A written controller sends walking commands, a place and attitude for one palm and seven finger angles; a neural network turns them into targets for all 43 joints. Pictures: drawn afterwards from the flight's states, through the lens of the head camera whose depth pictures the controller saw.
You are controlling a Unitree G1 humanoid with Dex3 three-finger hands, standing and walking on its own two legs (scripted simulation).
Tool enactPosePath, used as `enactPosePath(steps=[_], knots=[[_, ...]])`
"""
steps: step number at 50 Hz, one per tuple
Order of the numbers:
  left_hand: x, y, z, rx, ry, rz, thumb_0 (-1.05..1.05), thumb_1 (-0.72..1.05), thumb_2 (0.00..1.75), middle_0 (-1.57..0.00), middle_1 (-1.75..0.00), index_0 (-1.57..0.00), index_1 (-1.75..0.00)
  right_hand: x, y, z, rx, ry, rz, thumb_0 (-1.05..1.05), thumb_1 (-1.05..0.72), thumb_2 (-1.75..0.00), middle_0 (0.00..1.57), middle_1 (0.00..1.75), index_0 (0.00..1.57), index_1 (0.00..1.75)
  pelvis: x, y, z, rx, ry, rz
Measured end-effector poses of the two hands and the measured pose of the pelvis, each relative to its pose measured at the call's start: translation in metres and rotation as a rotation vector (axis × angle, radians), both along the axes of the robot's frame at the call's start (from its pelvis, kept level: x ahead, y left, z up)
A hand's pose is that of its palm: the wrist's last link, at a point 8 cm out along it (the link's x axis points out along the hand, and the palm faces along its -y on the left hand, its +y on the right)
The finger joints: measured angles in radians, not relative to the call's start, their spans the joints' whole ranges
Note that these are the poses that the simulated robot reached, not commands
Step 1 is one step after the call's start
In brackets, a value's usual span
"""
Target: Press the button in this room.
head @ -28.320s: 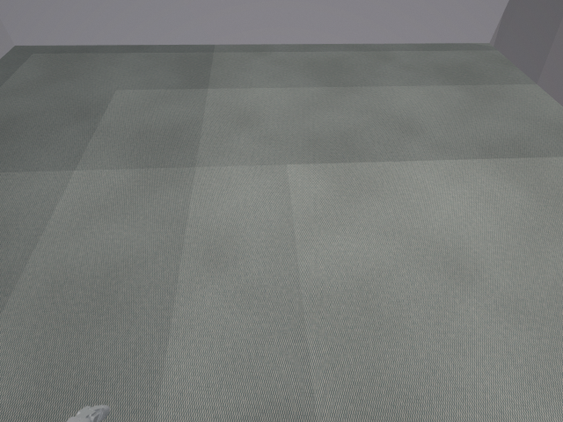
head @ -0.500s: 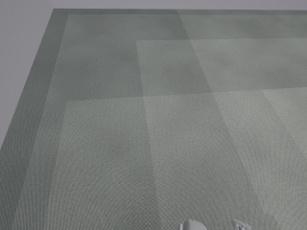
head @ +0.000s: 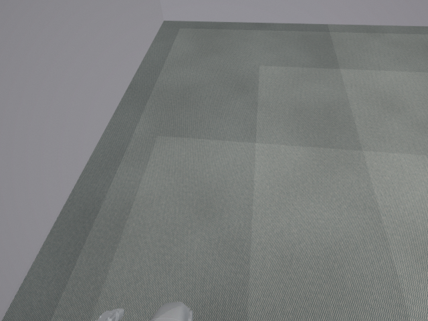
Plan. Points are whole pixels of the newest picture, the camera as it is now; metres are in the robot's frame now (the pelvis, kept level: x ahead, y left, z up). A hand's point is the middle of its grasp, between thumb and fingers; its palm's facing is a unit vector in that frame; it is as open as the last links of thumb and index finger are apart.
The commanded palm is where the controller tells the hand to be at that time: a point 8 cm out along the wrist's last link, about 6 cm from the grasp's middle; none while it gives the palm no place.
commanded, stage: turn to face it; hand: left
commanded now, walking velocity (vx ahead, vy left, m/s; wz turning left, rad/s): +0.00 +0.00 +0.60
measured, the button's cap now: out of the picture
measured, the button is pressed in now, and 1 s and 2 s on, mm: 0 0 0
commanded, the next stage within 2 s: none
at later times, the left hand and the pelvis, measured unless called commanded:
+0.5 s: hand out of the picture +0.02 +0.30 -0.17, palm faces +0.30 -0.92 -0.24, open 7.4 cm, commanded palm none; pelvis -0.01 +0.06 +0.00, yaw +16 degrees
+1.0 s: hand out of the picture -0.02 +0.22 -0.14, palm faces +0.53 -0.80 -0.28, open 7.4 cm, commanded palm none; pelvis +0.00 +0.00 +0.00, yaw +35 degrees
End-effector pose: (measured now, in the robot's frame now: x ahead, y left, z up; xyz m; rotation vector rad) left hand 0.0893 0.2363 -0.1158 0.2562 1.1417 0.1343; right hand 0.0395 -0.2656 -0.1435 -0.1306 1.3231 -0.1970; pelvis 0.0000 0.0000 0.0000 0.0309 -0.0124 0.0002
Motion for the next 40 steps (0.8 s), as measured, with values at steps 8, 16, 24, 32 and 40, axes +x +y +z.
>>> enactPosePath(steps=[8,16,24,32,40], knots=[[-0.073,0.047,-0.029,-0.027,0.111,0.172,0.0,0.9,0.89,-0.21,-0.3,-0.21,-0.3,0.068,0.037,0.011,-0.051,-0.074,0.185,0.01,-0.91,-0.9,0.2,0.3,0.2,0.3,-0.002,0.027,-0.01,-0.027,0.006,0.106],[-0.111,0.097,-0.037,-0.033,0.174,0.302,0.01,0.91,0.89,-0.2,-0.3,-0.2,-0.29,0.107,0.085,0.034,-0.097,-0.185,0.309,0.0,-0.9,-0.9,0.2,0.3,0.2,0.3,-0.006,0.056,-0.006,-0.066,0.004,0.184],[-0.094,0.109,-0.02,-0.032,0.048,0.347,0.0,0.91,0.9,-0.2,-0.3,-0.2,-0.29,0.1,0.105,0.039,-0.075,-0.146,0.359,0.0,-0.9,-0.9,0.2,0.3,0.21,0.3,-0.007,0.064,0.004,-0.07,0.006,0.268],[-0.071,0.096,-0.009,-0.017,-0.042,0.38,0.0,0.91,0.9,-0.2,-0.3,-0.2,-0.29,0.082,0.093,0.023,-0.048,-0.064,0.38,0.0,-0.9,-0.9,0.21,0.3,0.21,0.3,-0.006,0.05,0.002,-0.056,0.014,0.366],[-0.071,0.063,0.003,0.038,-0.123,0.428,0.0,0.91,0.89,-0.2,-0.3,-0.2,-0.29,0.082,0.058,-0.006,-0.014,0.015,0.418,0.01,-0.9,-0.9,0.2,0.3,0.21,0.3,-0.002,0.016,-0.009,-0.034,0.021,0.461]])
